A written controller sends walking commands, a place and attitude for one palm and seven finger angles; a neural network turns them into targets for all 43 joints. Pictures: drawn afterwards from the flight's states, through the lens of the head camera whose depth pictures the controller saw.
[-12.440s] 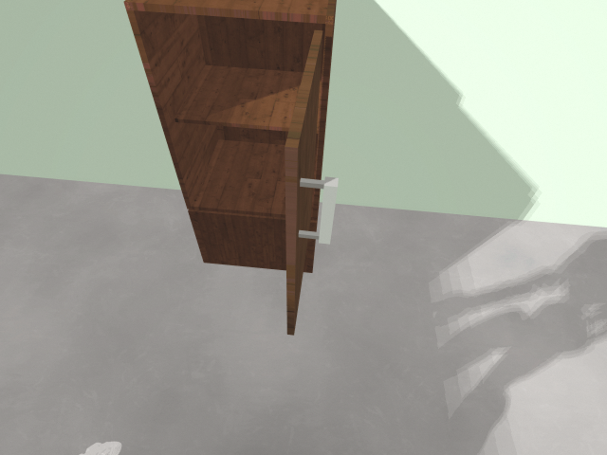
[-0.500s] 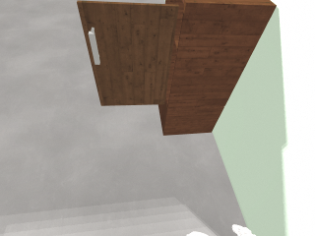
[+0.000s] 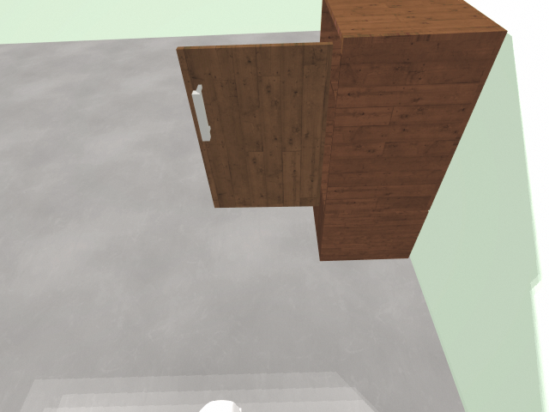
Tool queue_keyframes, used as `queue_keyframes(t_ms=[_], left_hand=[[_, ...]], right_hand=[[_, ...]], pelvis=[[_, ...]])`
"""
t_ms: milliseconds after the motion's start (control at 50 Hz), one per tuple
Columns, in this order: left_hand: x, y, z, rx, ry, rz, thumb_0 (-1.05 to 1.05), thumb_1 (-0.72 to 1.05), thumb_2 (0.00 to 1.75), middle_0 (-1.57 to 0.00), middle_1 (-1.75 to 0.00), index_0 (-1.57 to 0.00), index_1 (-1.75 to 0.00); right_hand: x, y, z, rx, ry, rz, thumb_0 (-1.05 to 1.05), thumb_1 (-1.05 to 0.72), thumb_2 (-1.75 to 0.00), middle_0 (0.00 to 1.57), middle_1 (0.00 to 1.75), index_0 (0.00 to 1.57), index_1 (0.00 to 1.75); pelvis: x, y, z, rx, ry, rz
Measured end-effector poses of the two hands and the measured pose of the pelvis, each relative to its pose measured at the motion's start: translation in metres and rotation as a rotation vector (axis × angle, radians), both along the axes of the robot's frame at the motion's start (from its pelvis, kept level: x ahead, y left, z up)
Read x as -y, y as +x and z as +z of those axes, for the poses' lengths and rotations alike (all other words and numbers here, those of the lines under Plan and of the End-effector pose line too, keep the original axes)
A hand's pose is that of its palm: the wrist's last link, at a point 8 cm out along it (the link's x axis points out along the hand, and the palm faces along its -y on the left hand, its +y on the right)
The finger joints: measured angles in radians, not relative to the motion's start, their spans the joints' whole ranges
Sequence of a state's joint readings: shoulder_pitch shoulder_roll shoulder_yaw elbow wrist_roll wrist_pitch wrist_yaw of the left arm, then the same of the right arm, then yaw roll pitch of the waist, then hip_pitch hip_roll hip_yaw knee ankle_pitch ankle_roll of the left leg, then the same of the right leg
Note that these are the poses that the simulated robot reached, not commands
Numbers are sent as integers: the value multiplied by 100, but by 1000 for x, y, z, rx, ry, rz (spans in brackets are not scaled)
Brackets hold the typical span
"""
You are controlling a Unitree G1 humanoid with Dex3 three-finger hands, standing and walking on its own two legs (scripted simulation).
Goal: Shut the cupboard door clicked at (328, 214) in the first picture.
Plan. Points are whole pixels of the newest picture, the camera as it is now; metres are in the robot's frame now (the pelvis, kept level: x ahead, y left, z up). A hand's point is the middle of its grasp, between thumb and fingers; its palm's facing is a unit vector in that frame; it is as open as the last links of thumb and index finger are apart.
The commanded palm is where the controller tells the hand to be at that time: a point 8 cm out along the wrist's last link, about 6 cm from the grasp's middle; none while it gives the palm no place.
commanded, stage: take the last steps up to it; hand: left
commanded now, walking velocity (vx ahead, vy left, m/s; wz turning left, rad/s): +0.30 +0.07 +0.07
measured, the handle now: (203, 113) +0.88 +0.27 -0.02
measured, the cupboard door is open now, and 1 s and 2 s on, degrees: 89 89 89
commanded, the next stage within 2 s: come to a stop and stand still in 0.88 s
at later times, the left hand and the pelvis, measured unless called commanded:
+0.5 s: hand (125, 401) +0.18 +0.29 -0.18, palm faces +0.07 -0.98 -0.18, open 7.4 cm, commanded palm none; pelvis +0.14 +0.10 -0.01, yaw +0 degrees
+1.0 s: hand (179, 307) +0.36 +0.24 -0.18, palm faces +0.03 -0.97 -0.22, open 7.2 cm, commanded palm none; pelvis +0.32 +0.05 -0.01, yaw -1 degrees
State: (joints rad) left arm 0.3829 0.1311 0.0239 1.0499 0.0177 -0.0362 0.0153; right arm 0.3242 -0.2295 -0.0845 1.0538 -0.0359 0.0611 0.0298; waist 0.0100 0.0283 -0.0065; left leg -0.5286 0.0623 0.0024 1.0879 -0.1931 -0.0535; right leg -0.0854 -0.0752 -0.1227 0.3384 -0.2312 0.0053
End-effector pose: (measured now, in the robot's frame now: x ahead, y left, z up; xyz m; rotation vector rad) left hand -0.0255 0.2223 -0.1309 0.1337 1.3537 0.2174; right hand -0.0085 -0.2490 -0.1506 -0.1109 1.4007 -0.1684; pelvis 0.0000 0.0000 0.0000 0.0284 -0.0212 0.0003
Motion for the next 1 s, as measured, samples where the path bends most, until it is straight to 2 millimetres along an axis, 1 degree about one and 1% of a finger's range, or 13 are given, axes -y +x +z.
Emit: queue_keyframes(t_ms=[80, 160, 260, 300, 340, 400, 480, 600, 720, 760, 820, 880, 1000], left_hand=[[-7, -27, -4, -87, -25, 59, 0, 91, 90, -20, -30, -20, -30], [-22, -45, -10, -179, -58, 114, 0, 91, 90, -20, -30, -20, -30], [-56, -42, -31, -285, -94, 136, 1, 91, 90, -20, -30, -20, -30], [-71, -20, -31, -288, -91, 107, 1, 91, 90, -20, -30, -20, -30], [-86, 15, -30, -247, -83, 71, 1, 91, 90, -20, -30, -20, -30], [-104, 80, -28, -132, -63, 25, 1, 91, 90, -20, -30, -20, -30], [-118, 173, -22, 40, -39, -18, 1, 91, 90, -20, -30, -19, -30], [-111, 295, -12, 203, -25, -99, 0, 91, 90, -20, -30, -19, -30], [-81, 392, -15, 263, -14, -192, 0, 91, 90, -20, -30, -19, -30], [-71, 410, -21, 284, -7, -195, 0, 91, 90, -20, -30, -19, -30], [-62, 411, -22, 251, -13, -163, 0, 91, 90, -20, -30, -20, -30], [-57, 398, -20, 175, -11, -117, 0, 91, 90, -20, -30, -20, -30], [-69, 379, -17, 48, 3, -57, -1, 94, 90, -20, -30, -20, -30]], right_hand=[[-14, 29, 3, -3, -8, 47, 1, -91, -90, 20, 30, 19, 29], [-43, 82, 5, 52, -16, 112, 1, -91, -90, 20, 30, 19, 29], [-91, 152, 0, 194, -40, 160, 1, -91, -90, 20, 30, 19, 29], [-108, 165, 5, 230, -36, 143, 1, -91, -90, 20, 30, 20, 29], [-113, 173, 11, 261, -54, 90, -1, -94, -90, 20, 30, 20, 29], [-115, 176, 18, 249, -76, 66, -2, -96, -90, 20, 30, 20, 30], [-120, 166, 14, 152, -64, 48, -2, -95, -90, 20, 30, 20, 29], [-131, 143, -1, -22, -11, -21, 0, -93, -90, 20, 30, 20, 29], [-130, 139, -19, -184, 47, -104, 0, -91, -90, 20, 30, 20, 29], [-123, 148, -25, -223, 62, -115, 1, -91, -90, 20, 30, 20, 29], [-108, 183, -24, -206, 54, -103, 1, -91, -90, 20, 30, 20, 29], [-93, 237, -19, -122, 31, -65, 1, -91, -90, 20, 30, 20, 29], [-78, 347, -5, 69, -9, 5, 1, -92, -90, 20, 30, 20, 29]], pelvis=[[-15, 15, -1, -15, -9, 19], [-39, 34, -6, -29, -22, 34], [-75, 62, -23, -25, -35, 29], [-83, 72, -20, -18, -39, 11], [-90, 84, -15, -14, -39, 2], [-98, 103, -8, -13, -33, -1], [-102, 130, -6, -11, -23, -2], [-97, 176, -11, -3, -10, -7], [-77, 234, -27, -1, -14, -28], [-67, 252, -34, 1, -16, -30], [-60, 270, -30, 7, -27, -23], [-56, 289, -21, -2, -32, -20], [-55, 324, -11, -21, -37, -13]])
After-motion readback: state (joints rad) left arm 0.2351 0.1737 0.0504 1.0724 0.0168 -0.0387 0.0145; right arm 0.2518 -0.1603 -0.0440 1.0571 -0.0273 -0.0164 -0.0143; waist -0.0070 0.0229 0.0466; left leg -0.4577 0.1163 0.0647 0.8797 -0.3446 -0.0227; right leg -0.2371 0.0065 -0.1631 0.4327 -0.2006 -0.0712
